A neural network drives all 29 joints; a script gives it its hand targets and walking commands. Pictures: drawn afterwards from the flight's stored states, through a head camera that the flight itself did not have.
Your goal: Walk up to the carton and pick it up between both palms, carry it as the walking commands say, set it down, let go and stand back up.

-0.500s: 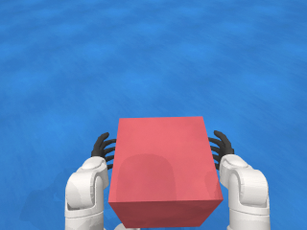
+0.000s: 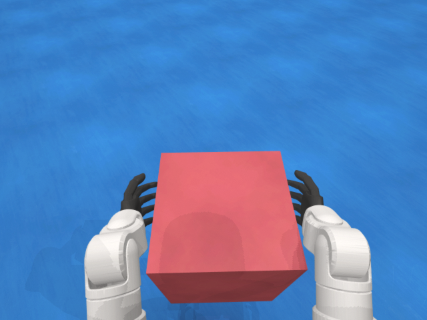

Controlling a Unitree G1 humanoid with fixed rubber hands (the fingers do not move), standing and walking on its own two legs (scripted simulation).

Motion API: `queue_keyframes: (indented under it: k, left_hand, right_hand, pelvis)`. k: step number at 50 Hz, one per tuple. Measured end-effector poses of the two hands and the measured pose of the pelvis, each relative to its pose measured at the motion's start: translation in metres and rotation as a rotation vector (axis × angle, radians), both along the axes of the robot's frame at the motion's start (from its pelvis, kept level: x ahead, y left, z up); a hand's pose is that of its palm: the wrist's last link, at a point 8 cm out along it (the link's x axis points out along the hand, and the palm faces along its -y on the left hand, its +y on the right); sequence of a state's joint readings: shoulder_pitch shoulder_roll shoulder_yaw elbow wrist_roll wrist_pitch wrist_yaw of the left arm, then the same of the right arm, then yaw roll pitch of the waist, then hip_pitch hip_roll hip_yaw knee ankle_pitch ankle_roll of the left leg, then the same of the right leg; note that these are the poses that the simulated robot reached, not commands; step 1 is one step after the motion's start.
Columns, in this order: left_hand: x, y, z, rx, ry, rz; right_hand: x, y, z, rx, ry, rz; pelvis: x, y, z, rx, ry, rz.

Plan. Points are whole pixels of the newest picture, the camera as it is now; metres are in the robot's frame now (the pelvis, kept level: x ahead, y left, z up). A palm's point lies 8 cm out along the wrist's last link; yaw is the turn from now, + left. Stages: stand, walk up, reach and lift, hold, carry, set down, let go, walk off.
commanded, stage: carry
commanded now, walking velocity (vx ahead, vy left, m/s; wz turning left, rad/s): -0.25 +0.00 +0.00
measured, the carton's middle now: (221, 233) +0.27 +0.01 +0.01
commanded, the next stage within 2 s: none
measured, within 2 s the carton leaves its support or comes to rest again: neither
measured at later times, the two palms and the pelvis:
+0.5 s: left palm out of the picture +0.05 +0.18 +0.07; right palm out of the picture +0.06 -0.12 +0.09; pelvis -0.20 +0.01 +0.01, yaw +1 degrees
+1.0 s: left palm out of the picture -0.06 +0.14 +0.09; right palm out of the picture -0.07 -0.16 +0.09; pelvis -0.32 +0.00 +0.00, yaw -1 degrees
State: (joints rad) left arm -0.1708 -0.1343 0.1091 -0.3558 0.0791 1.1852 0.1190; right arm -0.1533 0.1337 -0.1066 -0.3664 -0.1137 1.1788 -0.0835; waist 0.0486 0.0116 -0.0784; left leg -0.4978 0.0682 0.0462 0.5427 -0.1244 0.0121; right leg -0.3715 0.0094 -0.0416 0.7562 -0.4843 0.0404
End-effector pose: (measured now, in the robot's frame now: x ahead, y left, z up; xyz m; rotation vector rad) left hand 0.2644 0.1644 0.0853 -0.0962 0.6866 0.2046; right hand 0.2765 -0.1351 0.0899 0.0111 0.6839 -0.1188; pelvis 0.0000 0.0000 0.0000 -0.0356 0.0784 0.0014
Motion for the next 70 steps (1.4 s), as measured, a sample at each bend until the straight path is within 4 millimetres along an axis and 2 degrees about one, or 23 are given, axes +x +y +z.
queue_keyframes:
  k: [3,6,9,12,15,18,22,26,31,34,38,42,47,54,58,62,67,70]
  left_hand:
    - [-0.021,-0.020,-0.005,0.029,0.013,-0.036]
    - [-0.047,-0.037,-0.010,0.051,0.066,-0.088]
    - [-0.071,-0.045,-0.008,0.063,0.079,-0.121]
    - [-0.090,-0.046,-0.002,0.059,0.052,-0.129]
    - [-0.111,-0.039,0.001,0.045,0.020,-0.120]
    - [-0.137,-0.023,-0.002,0.026,0.005,-0.099]
    - [-0.184,0.004,-0.013,-0.009,0.042,-0.042]
    - [-0.224,0.019,-0.011,-0.023,0.058,0.005]
    - [-0.251,0.019,0.000,-0.018,0.013,0.018]
    - [-0.262,0.008,0.002,-0.003,0.001,0.000]
    - [-0.279,-0.012,0.001,0.027,0.032,-0.061]
    - [-0.295,-0.025,0.003,0.039,0.032,-0.101]
    - [-0.312,-0.030,0.004,0.035,0.027,-0.109]
    - [-0.331,-0.024,-0.002,0.019,0.019,-0.106]
    - [-0.338,-0.018,-0.012,0.006,0.021,-0.110]
    - [-0.351,-0.012,-0.021,0.003,0.043,-0.077]
    - [-0.377,-0.001,-0.015,0.023,0.039,-0.011]
    - [-0.383,0.003,-0.009,0.025,0.053,-0.007]
  right_hand:
    - [-0.031,-0.020,-0.013,0.028,0.012,-0.035]
    - [-0.070,-0.037,-0.022,0.041,0.065,-0.078]
    - [-0.101,-0.045,-0.021,0.055,0.079,-0.112]
    - [-0.123,-0.046,-0.013,0.056,0.051,-0.125]
    - [-0.141,-0.039,-0.006,0.046,0.019,-0.119]
    - [-0.160,-0.023,-0.003,0.027,0.004,-0.098]
    - [-0.191,0.004,-0.005,-0.015,0.041,-0.034]
    - [-0.218,0.019,-0.001,-0.034,0.057,0.017]
    - [-0.244,0.019,0.006,-0.024,0.014,0.025]
    - [-0.261,0.008,0.003,-0.007,0.001,0.006]
    - [-0.295,-0.013,-0.005,0.020,0.032,-0.054]
    - [-0.322,-0.025,-0.005,0.030,0.033,-0.091]
    - [-0.341,-0.030,-0.002,0.027,0.028,-0.100]
    - [-0.358,-0.024,-0.003,0.014,0.020,-0.100]
    - [-0.366,-0.018,-0.009,0.001,0.022,-0.105]
    - [-0.370,-0.012,-0.019,-0.001,0.043,-0.072]
    - [-0.376,-0.001,-0.019,0.015,0.039,-0.001]
    - [-0.381,0.003,-0.015,0.010,0.053,0.009]
  pelvis:
    - [-0.027,-0.009,-0.006,0.008,-0.005,-0.020]
    - [-0.051,-0.012,0.000,0.037,-0.020,-0.018]
    - [-0.075,-0.012,0.005,0.058,-0.026,-0.023]
    - [-0.099,-0.010,0.005,0.070,-0.020,-0.023]
    - [-0.123,-0.005,0.003,0.071,-0.008,-0.014]
    - [-0.147,0.004,-0.001,0.059,-0.001,-0.001]
    - [-0.180,0.013,0.001,0.043,-0.019,0.019]
    - [-0.207,0.015,0.007,0.012,-0.028,0.024]
    - [-0.237,0.013,0.005,0.008,-0.011,0.017]
    - [-0.255,0.008,0.000,0.018,-0.008,-0.001]
    - [-0.278,0.004,0.002,0.016,-0.034,0.001]
    - [-0.296,0.001,0.002,0.021,-0.046,-0.004]
    - [-0.315,-0.002,0.001,0.023,-0.057,-0.015]
    - [-0.334,0.002,-0.005,0.010,-0.078,-0.036]
    - [-0.342,0.008,-0.012,-0.005,-0.084,-0.039]
    - [-0.354,0.006,-0.014,-0.001,-0.079,-0.006]
    - [-0.367,0.001,-0.009,0.024,-0.075,0.019]
    - [-0.367,0.005,-0.002,0.033,-0.057,0.014]
